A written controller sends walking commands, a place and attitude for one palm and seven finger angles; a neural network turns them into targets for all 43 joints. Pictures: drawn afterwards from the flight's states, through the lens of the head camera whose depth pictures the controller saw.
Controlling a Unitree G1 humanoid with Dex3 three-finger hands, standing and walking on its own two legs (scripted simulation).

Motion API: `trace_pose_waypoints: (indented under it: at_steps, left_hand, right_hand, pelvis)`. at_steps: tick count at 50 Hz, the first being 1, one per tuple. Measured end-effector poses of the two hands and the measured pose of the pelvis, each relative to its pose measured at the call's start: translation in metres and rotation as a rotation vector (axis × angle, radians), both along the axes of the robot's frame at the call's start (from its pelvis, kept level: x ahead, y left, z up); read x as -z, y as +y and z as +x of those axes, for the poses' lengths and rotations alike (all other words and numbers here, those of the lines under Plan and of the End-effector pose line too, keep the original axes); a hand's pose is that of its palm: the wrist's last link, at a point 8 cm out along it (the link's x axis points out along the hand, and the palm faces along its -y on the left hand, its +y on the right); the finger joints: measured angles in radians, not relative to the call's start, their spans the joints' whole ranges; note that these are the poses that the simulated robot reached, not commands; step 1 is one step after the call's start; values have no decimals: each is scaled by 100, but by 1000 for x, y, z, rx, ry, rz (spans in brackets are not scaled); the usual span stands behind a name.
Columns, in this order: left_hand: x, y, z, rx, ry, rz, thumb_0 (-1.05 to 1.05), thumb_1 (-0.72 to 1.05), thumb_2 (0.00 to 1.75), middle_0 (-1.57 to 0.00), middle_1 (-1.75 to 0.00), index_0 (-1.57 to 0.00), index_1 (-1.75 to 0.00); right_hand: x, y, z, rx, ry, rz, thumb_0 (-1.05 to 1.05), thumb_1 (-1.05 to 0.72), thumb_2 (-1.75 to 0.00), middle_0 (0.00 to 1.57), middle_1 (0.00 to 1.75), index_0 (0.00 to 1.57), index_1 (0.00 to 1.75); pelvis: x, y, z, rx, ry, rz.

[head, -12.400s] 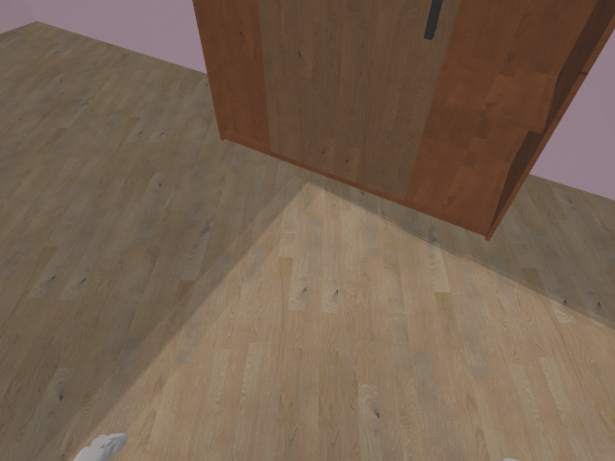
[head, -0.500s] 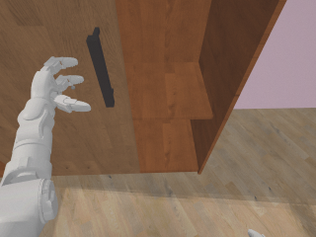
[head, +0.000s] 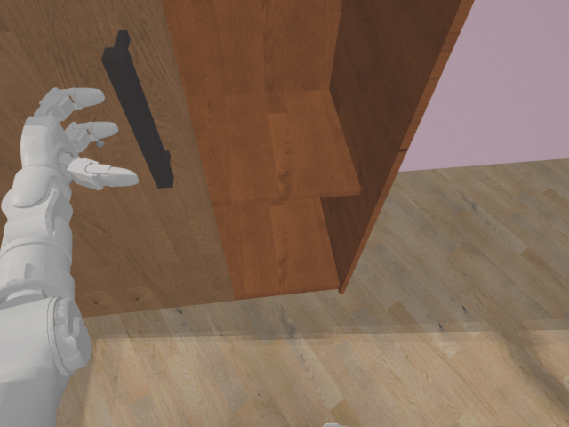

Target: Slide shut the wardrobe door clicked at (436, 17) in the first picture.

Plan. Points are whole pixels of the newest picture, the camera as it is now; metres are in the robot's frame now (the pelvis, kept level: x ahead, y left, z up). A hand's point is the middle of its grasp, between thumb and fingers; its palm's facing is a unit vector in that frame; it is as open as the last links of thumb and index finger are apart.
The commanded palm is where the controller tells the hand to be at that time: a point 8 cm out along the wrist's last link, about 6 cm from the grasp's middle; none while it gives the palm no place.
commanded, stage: move the hooked fingers beside the handle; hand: left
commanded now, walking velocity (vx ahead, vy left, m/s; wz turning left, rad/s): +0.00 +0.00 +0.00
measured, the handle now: (146, 119) +0.52 +0.18 +0.13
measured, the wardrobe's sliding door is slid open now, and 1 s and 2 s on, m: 0.38 0.38 0.38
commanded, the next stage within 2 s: feel for the door with the fingertips in 0.50 s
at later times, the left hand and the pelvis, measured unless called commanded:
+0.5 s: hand (97, 144) +0.46 +0.23 +0.14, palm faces +0.10 -0.99 -0.01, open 14.0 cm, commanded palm +0.43 +0.28 +0.13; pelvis +0.00 +0.01 +0.00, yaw +1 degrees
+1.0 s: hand (129, 144) +0.47 +0.19 +0.13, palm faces +0.09 -1.00 +0.00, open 14.0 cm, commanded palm +0.44 +0.25 +0.13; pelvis +0.00 +0.01 +0.00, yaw +1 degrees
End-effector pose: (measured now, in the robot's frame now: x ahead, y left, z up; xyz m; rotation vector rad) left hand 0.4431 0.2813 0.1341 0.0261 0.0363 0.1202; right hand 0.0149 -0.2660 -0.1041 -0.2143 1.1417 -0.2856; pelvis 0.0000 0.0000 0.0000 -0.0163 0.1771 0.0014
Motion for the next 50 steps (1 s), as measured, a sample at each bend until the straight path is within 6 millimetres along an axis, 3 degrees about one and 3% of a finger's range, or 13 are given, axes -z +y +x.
trace_pose_waypoints:
  at_steps: [7, 19, 34, 45, 50]
  left_hand:
    - [-7, 6, -10, 20, -35, 2, -1, -50, 30, -30, -120, -30, -120]
    - [-2, 0, -9, 26, -18, -15, -1, -50, 30, -30, -120, -30, -120]
    - [-3, 9, -12, 18, -18, -7, -1, -50, 30, -30, -120, -30, -120]
    - [0, -30, -6, 56, -8, -31, -1, -50, 30, -30, -120, -30, -120]
    - [2, -39, -2, 26, -3, -30, -1, -50, 30, -30, -120, -30, -120]
  right_hand:
    - [-1, 1, 16, -24, -17, -7, 1, -90, -90, 20, 30, 20, 30]
    - [-4, 9, 49, -80, -100, -11, 0, -90, -90, 20, 30, 20, 30]
    - [1, 15, 31, -51, -48, 11, 1, -90, -90, 20, 30, 21, 30]
    - [2, 11, 32, -59, -58, 8, 1, -90, -90, 20, 30, 20, 30]
    - [2, 13, 34, -53, -86, 21, 1, -90, -90, 20, 30, 20, 30]
  pelvis:
    - [0, 2, 1, -17, -9, -7]
    - [1, 7, -1, -30, -10, -7]
    - [0, 9, 2, -22, -14, -9]
    - [0, 9, 0, -32, -17, -8]
    - [0, 6, -1, -18, -18, -2]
